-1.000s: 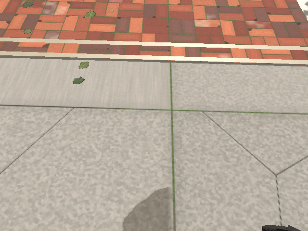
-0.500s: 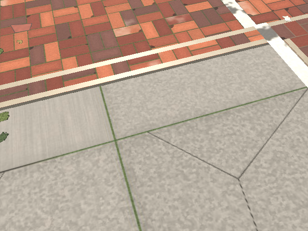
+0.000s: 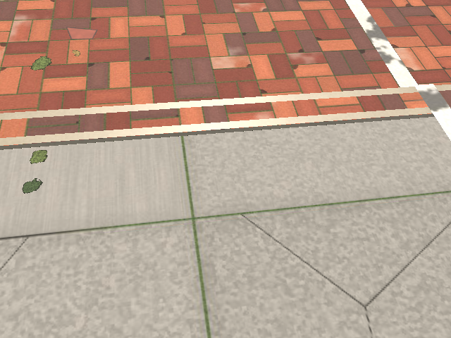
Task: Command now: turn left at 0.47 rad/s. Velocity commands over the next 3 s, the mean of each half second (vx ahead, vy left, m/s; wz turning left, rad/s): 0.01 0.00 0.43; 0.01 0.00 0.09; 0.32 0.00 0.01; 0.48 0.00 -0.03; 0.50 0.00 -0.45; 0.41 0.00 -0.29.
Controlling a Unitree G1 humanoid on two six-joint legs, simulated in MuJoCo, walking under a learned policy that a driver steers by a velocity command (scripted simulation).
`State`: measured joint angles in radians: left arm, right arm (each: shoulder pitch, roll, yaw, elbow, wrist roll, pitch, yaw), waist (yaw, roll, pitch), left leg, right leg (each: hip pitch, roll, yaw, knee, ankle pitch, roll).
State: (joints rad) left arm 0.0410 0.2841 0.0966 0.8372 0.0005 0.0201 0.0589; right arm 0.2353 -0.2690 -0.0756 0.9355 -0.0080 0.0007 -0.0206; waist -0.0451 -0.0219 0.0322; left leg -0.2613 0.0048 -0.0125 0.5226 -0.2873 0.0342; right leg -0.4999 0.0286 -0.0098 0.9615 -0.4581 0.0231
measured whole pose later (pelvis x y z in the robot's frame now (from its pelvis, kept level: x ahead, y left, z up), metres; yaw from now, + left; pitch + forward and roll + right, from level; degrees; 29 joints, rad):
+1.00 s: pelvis +0.01 +0.00 +0.00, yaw +15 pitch -2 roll +0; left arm 0.17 0.28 0.04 1.02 0.01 0.00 0.03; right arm 0.16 -0.24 -0.03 0.92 -0.01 0.00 -0.01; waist 0.02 0.00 0.03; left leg -0.18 -0.02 -0.03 0.50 -0.29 0.02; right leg -0.18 -0.05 0.01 0.47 -0.26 0.05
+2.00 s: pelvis +0.43 +0.10 +0.01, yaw +12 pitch +0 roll +2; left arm 0.15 0.29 0.06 0.89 -0.02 -0.07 0.01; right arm 0.31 -0.25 -0.05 0.97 -0.01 -0.10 0.02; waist -0.04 -0.04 0.02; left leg -0.08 -0.09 0.09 0.23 -0.16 0.08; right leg -0.69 -0.15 0.06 0.95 -0.11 -0.01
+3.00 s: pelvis +1.00 +0.12 +0.01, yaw -11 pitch +2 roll +1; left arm 0.19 0.27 0.06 0.71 0.00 -0.03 0.02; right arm 0.25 -0.24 -0.04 0.85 -0.01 -0.08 0.02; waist -0.03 -0.04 0.04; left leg -0.24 -0.05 0.02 0.37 -0.16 0.05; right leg -0.55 -0.04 0.06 0.86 -0.30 0.03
